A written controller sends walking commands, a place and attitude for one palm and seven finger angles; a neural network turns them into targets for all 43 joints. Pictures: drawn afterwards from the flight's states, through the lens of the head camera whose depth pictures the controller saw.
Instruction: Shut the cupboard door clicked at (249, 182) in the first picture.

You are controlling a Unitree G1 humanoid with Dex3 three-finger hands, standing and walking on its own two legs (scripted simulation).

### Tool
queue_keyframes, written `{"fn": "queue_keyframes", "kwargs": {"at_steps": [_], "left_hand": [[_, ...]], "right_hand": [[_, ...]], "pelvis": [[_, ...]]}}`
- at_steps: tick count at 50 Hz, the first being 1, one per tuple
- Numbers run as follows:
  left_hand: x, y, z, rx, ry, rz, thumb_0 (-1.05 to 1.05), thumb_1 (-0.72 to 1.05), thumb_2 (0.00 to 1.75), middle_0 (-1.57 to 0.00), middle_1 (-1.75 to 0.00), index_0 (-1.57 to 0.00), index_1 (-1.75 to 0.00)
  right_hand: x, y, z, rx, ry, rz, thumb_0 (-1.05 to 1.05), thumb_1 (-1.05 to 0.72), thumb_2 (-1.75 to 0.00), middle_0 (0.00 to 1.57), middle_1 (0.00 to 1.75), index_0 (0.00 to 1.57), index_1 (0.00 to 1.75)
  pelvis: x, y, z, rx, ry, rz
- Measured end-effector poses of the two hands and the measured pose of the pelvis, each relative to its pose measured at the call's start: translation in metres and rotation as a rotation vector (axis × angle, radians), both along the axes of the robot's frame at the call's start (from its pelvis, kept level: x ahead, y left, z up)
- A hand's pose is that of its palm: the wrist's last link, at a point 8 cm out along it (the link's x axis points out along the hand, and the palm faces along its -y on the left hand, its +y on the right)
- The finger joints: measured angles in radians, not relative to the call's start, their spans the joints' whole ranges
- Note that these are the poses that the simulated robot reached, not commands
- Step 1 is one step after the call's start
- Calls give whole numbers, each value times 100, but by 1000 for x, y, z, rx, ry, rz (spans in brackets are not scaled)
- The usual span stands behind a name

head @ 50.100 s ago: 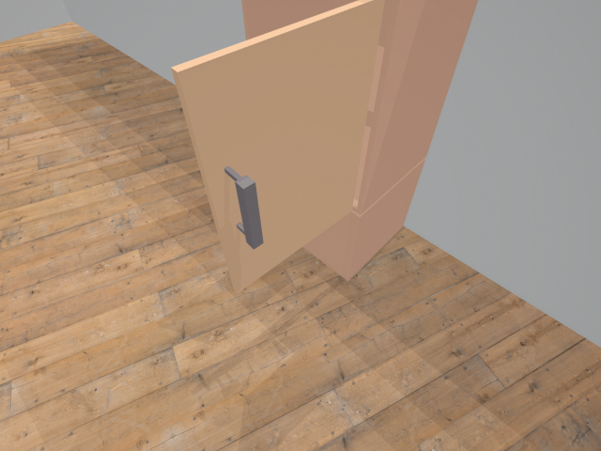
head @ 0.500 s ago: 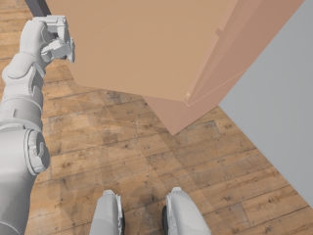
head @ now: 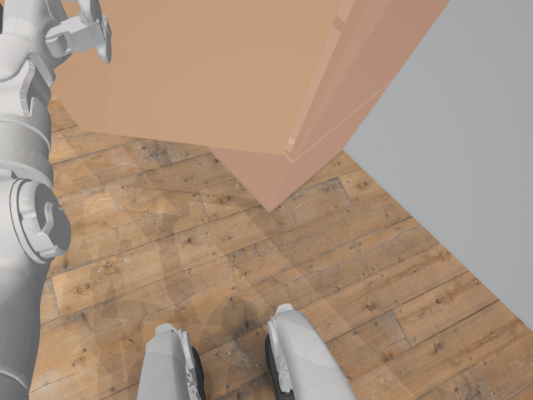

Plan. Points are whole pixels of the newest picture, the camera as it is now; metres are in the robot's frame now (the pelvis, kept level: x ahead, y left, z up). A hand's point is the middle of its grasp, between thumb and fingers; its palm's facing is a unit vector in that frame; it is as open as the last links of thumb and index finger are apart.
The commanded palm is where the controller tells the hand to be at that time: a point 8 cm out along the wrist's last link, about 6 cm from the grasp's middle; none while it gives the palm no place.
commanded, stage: push the door shut along its arc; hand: left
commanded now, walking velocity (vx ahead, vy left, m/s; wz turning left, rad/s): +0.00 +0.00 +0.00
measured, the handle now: (2, 10) +0.62 +0.23 +0.10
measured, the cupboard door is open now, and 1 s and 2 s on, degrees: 43 38 38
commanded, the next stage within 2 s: pull the fist back off the door in 0.36 s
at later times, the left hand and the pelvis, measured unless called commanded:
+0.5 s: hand (97, 21) +0.59 +0.12 +0.11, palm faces -0.35 -0.94 +0.00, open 3.3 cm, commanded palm +0.62 +0.12 +0.11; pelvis +0.00 -0.01 -0.01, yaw +0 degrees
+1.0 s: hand (115, 26) +0.59 +0.10 +0.11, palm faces +0.07 -1.00 -0.02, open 3.1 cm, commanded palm +0.54 +0.13 +0.11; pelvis +0.01 -0.01 +0.02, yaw +1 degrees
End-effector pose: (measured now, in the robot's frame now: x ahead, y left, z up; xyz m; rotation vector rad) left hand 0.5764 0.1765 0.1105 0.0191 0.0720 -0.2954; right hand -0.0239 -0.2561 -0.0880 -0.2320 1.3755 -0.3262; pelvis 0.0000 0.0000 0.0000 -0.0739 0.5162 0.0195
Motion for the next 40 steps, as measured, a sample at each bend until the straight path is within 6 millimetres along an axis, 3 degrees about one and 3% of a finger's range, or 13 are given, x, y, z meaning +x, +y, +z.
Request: {"fn": "queue_keyframes", "kwargs": {"at_steps": [9, 24, 29, 33, 40], "left_hand": [[7, 4, 1, 23, 18, -29, 1, 85, 90, -129, -150, -131, -150], [12, 1, 3, 19, 16, -79, 4, 89, 93, -129, -150, -132, -150], [13, -3, -3, -108, 27, 186, 5, 80, 90, -130, -150, -131, -150], [12, -12, -4, -45, -22, 382, 4, 77, 88, -130, -150, -130, -150], [8, -23, -5, 36, -14, 363, 2, 85, 90, -129, -150, -130, -150]], "right_hand": [[-10, -4, -1, 5, 56, -21, 1, -91, -89, 20, 30, 20, 30], [3, -24, 0, -84, 24, 41, 1, -91, -89, 20, 30, 20, 30], [3, -14, -2, -39, 20, 85, 1, -91, -89, 20, 30, 20, 30], [-6, 1, -5, 31, 36, 91, 1, -91, -89, 20, 30, 20, 30], [-31, 24, -3, 128, 97, -3, 1, -91, -89, 20, 30, 20, 30]], "pelvis": [[4, -7, -1, 4, 9, -2], [-3, -10, -10, -16, 25, 18], [-6, -8, -12, -22, 36, 19], [-7, -7, -12, -18, 44, 20], [-5, -6, -1, -6, 22, 11]]}}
